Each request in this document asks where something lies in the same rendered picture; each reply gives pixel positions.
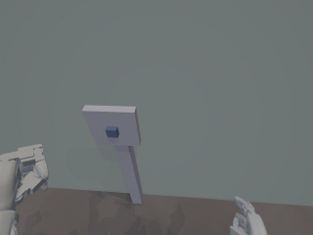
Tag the right robot hand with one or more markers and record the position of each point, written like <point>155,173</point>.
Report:
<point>252,224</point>

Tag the button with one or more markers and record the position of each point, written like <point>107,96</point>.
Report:
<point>112,131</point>

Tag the left robot forearm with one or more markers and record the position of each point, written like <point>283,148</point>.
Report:
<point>8,221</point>

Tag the panel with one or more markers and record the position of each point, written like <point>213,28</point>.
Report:
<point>126,120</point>

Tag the left robot hand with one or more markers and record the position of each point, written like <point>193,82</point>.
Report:
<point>27,162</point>

